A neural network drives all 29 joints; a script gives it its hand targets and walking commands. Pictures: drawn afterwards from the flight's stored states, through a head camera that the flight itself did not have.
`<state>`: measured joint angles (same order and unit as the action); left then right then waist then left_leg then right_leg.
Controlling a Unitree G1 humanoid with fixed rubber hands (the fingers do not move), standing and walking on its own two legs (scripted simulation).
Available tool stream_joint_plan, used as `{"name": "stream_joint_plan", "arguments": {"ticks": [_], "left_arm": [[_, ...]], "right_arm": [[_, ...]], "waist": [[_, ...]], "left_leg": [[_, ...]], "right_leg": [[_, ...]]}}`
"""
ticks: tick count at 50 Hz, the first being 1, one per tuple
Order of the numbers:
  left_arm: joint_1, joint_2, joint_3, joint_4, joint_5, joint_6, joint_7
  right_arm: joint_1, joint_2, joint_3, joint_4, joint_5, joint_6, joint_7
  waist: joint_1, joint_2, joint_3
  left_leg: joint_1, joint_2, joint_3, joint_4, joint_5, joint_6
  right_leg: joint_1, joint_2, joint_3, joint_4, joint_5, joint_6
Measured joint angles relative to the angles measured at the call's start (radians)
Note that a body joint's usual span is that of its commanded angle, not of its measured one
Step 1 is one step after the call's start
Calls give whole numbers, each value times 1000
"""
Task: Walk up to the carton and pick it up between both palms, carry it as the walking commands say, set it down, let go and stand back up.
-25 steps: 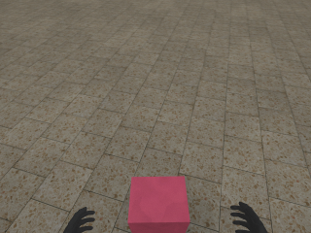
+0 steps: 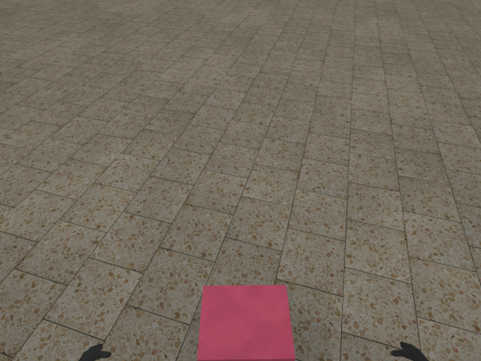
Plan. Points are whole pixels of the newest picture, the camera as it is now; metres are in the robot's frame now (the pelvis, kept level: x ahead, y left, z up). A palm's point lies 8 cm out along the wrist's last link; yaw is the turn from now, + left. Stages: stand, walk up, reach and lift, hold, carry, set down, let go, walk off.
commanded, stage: stand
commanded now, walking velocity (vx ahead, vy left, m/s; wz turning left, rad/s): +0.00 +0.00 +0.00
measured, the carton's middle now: (244, 333) +0.40 +0.00 -0.64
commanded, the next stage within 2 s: none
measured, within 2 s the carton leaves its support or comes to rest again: neither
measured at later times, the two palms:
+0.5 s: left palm out of the picture +0.09 +0.30 -0.09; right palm out of the picture +0.09 -0.30 -0.09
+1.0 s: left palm out of the picture +0.07 +0.31 -0.10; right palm out of the picture +0.07 -0.31 -0.09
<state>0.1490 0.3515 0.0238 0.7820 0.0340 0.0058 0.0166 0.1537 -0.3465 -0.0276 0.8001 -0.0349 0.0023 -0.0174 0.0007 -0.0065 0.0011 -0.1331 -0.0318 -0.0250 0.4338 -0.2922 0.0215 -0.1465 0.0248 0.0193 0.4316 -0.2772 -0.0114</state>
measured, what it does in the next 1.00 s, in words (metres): stands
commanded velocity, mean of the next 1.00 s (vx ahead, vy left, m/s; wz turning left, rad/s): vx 0.00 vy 0.00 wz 0.00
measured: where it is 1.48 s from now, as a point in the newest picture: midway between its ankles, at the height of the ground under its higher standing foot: outside the picture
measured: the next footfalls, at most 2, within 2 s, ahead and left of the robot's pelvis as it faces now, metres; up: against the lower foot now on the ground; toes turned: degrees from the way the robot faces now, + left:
none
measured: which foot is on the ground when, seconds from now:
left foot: down 0.00-1.00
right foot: down 0.00-1.00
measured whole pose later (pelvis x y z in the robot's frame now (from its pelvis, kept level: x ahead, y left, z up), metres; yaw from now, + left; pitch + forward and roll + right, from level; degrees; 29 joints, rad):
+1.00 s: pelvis -0.03 +0.00 +0.01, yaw +0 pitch -2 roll +0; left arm 0.12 0.39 0.00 1.02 0.02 -0.01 0.01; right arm 0.13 -0.39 -0.01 1.02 -0.02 -0.02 -0.01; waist 0.01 0.00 0.02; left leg -0.09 -0.03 -0.03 0.33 -0.20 0.02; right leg -0.10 0.02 0.02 0.33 -0.19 -0.01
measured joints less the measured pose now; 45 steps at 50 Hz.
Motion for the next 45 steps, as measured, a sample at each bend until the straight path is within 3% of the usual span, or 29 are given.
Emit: {"name": "stream_joint_plan", "arguments": {"ticks": [22, 45], "left_arm": [[-10, 20, -13, 151, -8, -8, 1], [-23, 36, -22, 228, -14, -15, -3]], "right_arm": [[-9, -24, 13, 140, 7, -12, -1], [-18, -37, 21, 211, 16, -17, 4]], "waist": [[5, 2, 4], [6, 2, 14]], "left_leg": [[37, -2, 0, -72, 55, 2], [39, -3, -8, -97, 86, 1]], "right_leg": [[37, -6, 2, -69, 53, 4], [44, -8, 0, -101, 85, 5]]}}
